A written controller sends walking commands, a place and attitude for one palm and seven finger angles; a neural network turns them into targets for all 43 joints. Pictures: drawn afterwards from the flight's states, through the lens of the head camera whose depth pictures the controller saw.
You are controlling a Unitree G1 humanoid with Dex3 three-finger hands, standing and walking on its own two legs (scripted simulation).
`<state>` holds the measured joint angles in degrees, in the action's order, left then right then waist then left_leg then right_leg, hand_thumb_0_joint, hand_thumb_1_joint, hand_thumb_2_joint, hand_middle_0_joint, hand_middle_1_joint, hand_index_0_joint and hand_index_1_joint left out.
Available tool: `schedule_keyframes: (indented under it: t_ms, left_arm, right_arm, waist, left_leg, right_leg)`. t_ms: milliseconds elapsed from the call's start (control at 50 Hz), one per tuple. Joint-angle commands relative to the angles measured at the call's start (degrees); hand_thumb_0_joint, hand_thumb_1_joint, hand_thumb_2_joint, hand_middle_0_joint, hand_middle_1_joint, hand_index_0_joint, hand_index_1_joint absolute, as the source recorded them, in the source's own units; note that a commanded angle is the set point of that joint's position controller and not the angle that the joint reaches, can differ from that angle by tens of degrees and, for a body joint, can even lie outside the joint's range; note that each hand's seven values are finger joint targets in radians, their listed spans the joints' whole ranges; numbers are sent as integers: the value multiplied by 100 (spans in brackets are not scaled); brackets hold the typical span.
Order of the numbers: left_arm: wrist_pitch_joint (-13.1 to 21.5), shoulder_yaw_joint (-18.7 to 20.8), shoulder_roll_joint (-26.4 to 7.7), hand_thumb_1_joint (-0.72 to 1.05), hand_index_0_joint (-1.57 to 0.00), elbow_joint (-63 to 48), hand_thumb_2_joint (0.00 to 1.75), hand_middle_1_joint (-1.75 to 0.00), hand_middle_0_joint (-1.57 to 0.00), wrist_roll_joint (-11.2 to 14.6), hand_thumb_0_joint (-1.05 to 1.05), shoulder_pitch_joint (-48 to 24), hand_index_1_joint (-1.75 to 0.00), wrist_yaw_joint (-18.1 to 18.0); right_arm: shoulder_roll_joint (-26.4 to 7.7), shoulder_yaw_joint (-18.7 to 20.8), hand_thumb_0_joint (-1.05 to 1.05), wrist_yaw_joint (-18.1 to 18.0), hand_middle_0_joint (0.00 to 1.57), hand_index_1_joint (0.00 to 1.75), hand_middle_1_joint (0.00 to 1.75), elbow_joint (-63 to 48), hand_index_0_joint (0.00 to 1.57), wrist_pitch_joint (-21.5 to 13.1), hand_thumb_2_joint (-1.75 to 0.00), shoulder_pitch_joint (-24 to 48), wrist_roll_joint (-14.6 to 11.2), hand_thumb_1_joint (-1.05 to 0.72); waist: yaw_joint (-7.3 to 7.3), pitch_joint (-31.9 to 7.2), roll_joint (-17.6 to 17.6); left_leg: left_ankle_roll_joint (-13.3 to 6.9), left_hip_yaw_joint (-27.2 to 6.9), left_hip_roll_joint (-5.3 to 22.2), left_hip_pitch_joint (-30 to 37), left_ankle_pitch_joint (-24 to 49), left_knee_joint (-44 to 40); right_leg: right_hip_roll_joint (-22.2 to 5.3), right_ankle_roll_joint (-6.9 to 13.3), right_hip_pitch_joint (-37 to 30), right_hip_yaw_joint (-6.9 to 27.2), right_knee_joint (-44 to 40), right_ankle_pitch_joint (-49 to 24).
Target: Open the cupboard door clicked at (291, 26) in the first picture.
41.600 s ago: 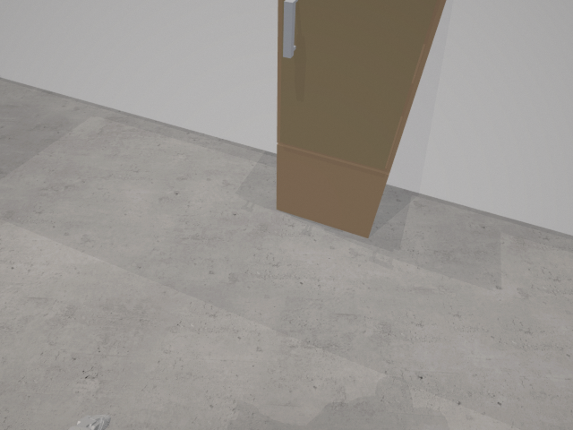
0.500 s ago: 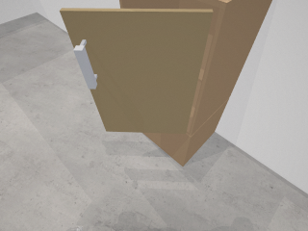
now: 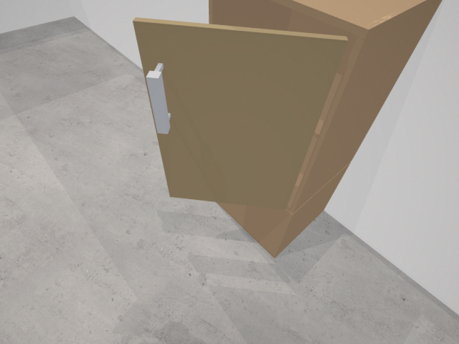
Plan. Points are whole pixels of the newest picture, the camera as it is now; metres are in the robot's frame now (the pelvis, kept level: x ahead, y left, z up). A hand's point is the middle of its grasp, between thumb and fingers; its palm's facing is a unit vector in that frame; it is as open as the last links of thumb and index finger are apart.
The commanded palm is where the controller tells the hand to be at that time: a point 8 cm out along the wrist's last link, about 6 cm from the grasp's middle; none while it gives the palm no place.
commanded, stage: come to a stop and stand still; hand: left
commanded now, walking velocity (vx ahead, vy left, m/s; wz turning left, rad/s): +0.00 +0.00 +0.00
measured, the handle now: (161, 99) +0.59 +0.21 +0.09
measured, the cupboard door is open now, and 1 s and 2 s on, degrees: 42 42 42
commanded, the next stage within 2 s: look again from close up in 0.22 s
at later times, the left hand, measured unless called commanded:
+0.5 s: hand out of the picture +0.02 +0.17 -0.18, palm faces -0.02 -0.98 -0.22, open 7.3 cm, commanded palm none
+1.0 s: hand out of the picture +0.05 +0.15 -0.15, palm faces +0.10 -0.97 -0.22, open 7.3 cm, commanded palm +0.11 +0.20 -0.06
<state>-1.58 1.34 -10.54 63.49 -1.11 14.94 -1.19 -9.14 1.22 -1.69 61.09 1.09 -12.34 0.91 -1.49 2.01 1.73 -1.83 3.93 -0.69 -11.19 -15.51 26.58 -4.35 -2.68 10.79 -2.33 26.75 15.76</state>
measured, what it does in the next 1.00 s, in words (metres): stands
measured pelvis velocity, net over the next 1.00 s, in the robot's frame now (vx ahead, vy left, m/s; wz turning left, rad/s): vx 0.00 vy -0.04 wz -0.02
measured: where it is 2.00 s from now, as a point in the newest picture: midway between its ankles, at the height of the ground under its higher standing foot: outside the picture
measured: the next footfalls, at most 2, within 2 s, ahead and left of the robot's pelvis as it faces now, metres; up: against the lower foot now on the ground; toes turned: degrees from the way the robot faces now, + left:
none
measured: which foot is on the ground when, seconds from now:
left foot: down 0.00-1.00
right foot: down 0.00-1.00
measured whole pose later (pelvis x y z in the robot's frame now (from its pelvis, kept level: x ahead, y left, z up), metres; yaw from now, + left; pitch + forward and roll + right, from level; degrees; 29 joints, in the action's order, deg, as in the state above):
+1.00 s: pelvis +0.00 -0.04 +0.00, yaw -1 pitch -1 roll +1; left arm -3.0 1.1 -9.8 43.9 2.9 21.0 -2.7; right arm -10.1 -0.9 -2.2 58.4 -3.5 -16.9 -0.7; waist -0.2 2.4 -0.2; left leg 1.1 4.0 2.4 -10.5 -16.1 27.5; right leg -1.4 0.2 11.3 -2.2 29.3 17.0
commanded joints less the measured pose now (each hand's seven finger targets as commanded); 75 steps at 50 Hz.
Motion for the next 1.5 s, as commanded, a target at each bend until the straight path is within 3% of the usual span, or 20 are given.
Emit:
schedule_keyframes:
  t_ms: [0,280,300,340,380,500,900,920,940,960,980,1000,1040,1120,1180,1220,1280,1340,1380,1480]
  left_arm:
    - [183,19,-349,90,-20,-97,90,-30,-20,15,0,213,-30,-28]
    - [218,-38,-224,90,-20,125,90,-30,-20,43,0,442,-30,-89]
    - [355,-112,-414,90,-20,166,90,-30,-20,-69,0,664,-30,-329]
    - [359,-106,-461,90,-20,-121,90,-30,-20,8,0,531,-30,-254]
    - [351,-118,-372,90,-20,-174,90,-30,-20,19,0,499,-30,-195]
    - [305,-125,-385,90,-20,-231,90,-30,-20,41,0,358,-30,-138]
    - [334,-79,-600,90,-20,-206,90,-30,-20,40,0,292,-30,-98]
    - [398,-51,-623,90,-20,-14,90,-30,-20,-16,0,723,-30,-310]
    - [1731,731,-1872,88,-20,-8778,89,-32,-20,1141,0,-3683,-32,-224]
    - [1479,784,-1555,85,-20,-7222,88,-33,-20,684,0,-729,-33,-444]
    - [728,15,-281,83,-21,-6454,87,-34,-21,868,0,673,-34,-570]
    - [704,-110,146,81,-21,-6478,86,-36,-21,1083,0,431,-36,-465]
    - [1333,471,-390,76,-21,-6444,84,-39,-21,1146,0,-39,-39,-215]
    - [2960,829,-75,67,-22,-4922,80,-45,-22,1396,0,1374,-45,1085]
    - [3878,1538,-876,60,-22,-4722,77,-50,-22,1608,0,1409,-50,2304]
    - [3574,1634,-1030,55,-22,-5359,75,-53,-22,1878,0,1038,-53,2673]
    - [3052,1851,-1240,48,-23,-6497,72,-57,-23,2174,0,253,-57,2574]
    - [3102,1593,-1126,41,-24,-7623,69,-62,-24,2006,0,-429,-62,2187]
    - [3157,1363,-1157,36,-24,-7890,67,-64,-24,1886,0,-797,-64,2096]
    - [2736,1405,-1320,25,-25,-7260,62,-72,-25,1854,0,-595,-72,2319]
  right_arm:
    - [-659,111,0,-24,20,30,30,-123,20,-161,-90,-338,-20,-90]
    - [-465,8,0,-64,20,30,30,254,20,-206,-90,-632,-28,-90]
    - [-746,-12,0,25,20,30,30,-163,20,-314,-90,-323,-110,-90]
    - [-581,-28,0,38,20,30,30,-257,20,-353,-90,-733,-11,-90]
    - [-540,-63,0,11,20,30,30,-308,20,-385,-90,-766,9,-90]
    - [-527,-60,0,10,20,30,30,-316,20,-310,-90,-766,-19,-90]
    - [-544,-77,0,21,20,30,30,42,20,-271,-90,-538,-20,-90]
    - [-755,-7,0,68,20,30,30,-292,20,-283,-90,-120,-73,-90]
    - [-1595,113,0,-217,20,30,30,-2172,20,-1172,-90,-178,-368,-90]
    - [-1137,57,0,-439,20,30,30,-1895,20,-1645,-90,197,-250,-90]
    - [-882,60,0,-367,20,30,30,-1923,20,-1820,-90,262,-392,-90]
    - [-982,74,0,-349,20,30,30,-1799,20,-1881,-90,107,-422,-90]
    - [-1273,240,0,-347,20,30,30,-2200,20,-2013,-90,140,-263,-90]
    - [-1154,370,0,-81,20,30,30,-2843,20,-2089,-90,411,-147,-90]
    - [-1271,503,0,105,20,30,30,-3318,20,-2084,-90,452,-225,-90]
    - [-1297,468,0,70,20,30,30,-3809,20,-1975,-90,633,-327,-90]
    - [-1243,401,0,-72,20,30,30,-4125,20,-1829,-90,520,-359,-90]
    - [-1156,331,0,-151,20,30,30,-3993,20,-1818,-90,194,-309,-90]
    - [-1201,256,0,-214,20,30,30,-3875,20,-1840,-90,95,-250,-90]
    - [-1266,144,0,-313,20,30,30,-3657,20,-1938,-90,117,-314,-90]
  waist:
    - [117,-9,-171]
    - [119,241,-227]
    - [80,198,-376]
    - [169,-298,-747]
    - [126,-374,-1108]
    - [158,250,-99]
    - [139,146,-108]
    - [-10,273,646]
    - [580,-2683,-634]
    - [0,-2658,-1646]
    - [148,-1639,-1774]
    - [341,-793,-891]
    - [551,-233,333]
    - [-86,-376,1042]
    - [-235,-1053,501]
    - [-272,-1579,266]
    - [-132,-1768,-36]
    - [164,-1851,-614]
    - [382,-1687,-419]
    - [320,-1564,-779]
  left_leg:
    - [20,-638,697,71,877,-818]
    - [61,-489,652,181,1338,-771]
    - [189,-450,797,-32,2975,217]
    - [83,-566,753,-29,1941,-51]
    - [-47,-605,787,68,2498,-38]
    - [-56,-522,664,-161,1292,-310]
    - [75,-297,626,157,920,-488]
    - [230,-186,770,-405,1103,680]
    - [-5,-213,86,1037,1928,-87]
    - [-40,-154,260,1391,2748,-102]
    - [120,-267,323,742,2547,-24]
    - [127,-302,286,359,1943,71]
    - [56,-363,133,-488,744,505]
    - [228,-231,-68,-2206,-113,1557]
    - [236,-176,-129,-2941,-81,2400]
    - [148,-5,-210,-3067,-228,2587]
    - [95,-109,-153,-2953,-349,2680]
    - [38,-262,25,-2468,-31,2682]
    - [-1,-403,112,-2416,129,2745]
    - [24,-536,113,-2327,-71,2466]
  right_leg:
    - [-229,310,7,309,-489,-785]
    - [-242,308,-139,294,-630,-999]
    - [-360,286,101,445,-312,-2234]
    - [-229,474,-46,286,89,-796]
    - [-102,469,-45,173,192,-773]
    - [-136,441,163,279,-9,-884]
    - [-232,470,93,508,-412,-1265]
    - [-546,323,26,778,-346,-3442]
    - [0,446,-539,318,181,-3045]
    - [266,532,-373,165,476,-1879]
    - [229,420,212,-155,335,-1037]
    - [270,346,516,-279,202,-1090]
    - [321,244,1382,-373,252,-422]
    - [324,312,2212,-133,1246,596]
    - [160,428,2058,441,1863,236]
    - [78,337,1878,755,1779,520]
    - [145,275,2013,869,1657,1023]
    - [337,328,2312,515,1906,420]
    - [455,344,2504,336,2100,23]
    - [507,392,2491,124,1967,289]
